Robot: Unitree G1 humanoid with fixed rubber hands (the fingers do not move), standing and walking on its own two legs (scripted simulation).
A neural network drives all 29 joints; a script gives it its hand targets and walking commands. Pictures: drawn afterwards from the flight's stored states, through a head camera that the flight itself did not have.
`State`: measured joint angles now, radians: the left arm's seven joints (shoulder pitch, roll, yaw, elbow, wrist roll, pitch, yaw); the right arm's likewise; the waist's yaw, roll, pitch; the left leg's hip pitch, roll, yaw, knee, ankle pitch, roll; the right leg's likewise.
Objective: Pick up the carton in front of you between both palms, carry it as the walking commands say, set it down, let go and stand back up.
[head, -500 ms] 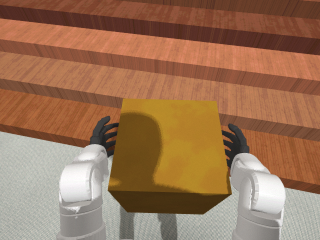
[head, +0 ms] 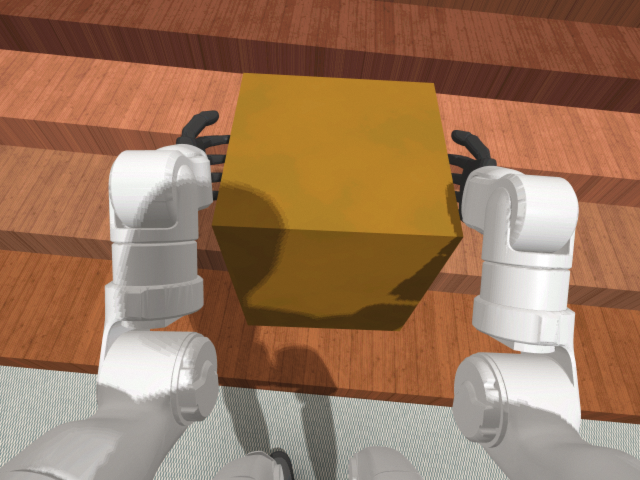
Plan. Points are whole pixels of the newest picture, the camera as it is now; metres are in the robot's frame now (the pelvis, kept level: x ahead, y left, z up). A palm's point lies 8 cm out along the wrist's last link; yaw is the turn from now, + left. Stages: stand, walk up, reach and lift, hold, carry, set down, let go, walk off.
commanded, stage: carry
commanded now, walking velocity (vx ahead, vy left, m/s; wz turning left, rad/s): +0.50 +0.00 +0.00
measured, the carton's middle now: (330, 217) +0.40 -0.01 +0.06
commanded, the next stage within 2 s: none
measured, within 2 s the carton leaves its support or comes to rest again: neither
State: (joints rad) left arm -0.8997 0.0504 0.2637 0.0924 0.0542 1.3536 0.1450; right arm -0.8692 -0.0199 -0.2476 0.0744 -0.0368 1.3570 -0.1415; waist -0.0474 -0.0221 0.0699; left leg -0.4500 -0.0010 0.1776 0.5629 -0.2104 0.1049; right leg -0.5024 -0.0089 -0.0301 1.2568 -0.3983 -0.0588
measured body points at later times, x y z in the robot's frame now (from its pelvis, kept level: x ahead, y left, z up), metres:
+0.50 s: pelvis +0.38 -0.06 +0.03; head +0.49 -0.05 +0.46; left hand +0.77 +0.12 +0.13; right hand +0.80 -0.18 +0.13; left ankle +0.16 +0.07 -0.52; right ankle +0.51 -0.10 -0.60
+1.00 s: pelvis +0.71 -0.08 +0.19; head +0.73 -0.12 +0.63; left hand +1.12 +0.03 +0.36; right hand +1.08 -0.27 +0.34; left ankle +0.82 -0.04 -0.48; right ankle +0.55 -0.12 -0.41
